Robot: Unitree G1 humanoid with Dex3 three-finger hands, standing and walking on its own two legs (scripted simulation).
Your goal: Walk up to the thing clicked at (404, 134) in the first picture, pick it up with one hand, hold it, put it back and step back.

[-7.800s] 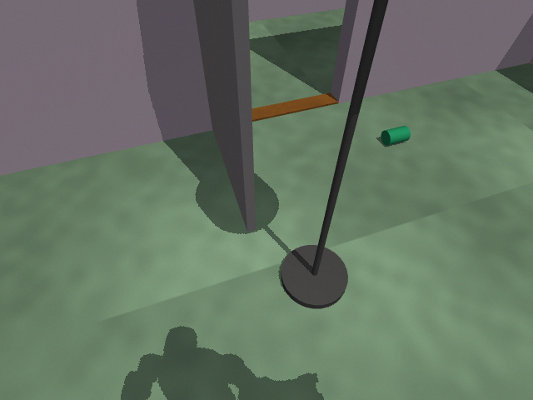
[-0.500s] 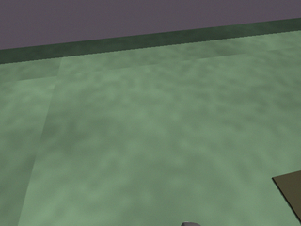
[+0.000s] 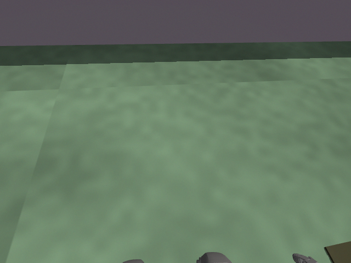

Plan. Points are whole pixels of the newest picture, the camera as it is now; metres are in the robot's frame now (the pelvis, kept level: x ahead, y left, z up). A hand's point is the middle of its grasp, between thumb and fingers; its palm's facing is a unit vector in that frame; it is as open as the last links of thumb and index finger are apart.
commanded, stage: walk up
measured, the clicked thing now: out of the picture +0.53 +1.35 -0.72
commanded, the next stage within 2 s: stand in 1.36 s
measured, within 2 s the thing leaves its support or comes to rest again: neither
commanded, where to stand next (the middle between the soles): +0.24 -0.01 m, yaw -1 degrees
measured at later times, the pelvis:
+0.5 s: pelvis +0.13 -0.02 +0.00, yaw +0 degrees
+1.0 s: pelvis +0.17 +0.00 +0.01, yaw +0 degrees
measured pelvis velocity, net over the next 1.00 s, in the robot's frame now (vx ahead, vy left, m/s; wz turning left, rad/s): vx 0.17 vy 0.00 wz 0.00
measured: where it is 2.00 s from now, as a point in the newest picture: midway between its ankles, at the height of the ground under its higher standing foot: outside the picture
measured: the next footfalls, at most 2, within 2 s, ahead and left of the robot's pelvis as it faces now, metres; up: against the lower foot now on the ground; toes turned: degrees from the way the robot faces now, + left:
right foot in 0.28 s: +0.23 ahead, -0.14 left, +0.00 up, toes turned -2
left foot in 0.58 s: +0.24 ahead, +0.13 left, +0.00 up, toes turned +2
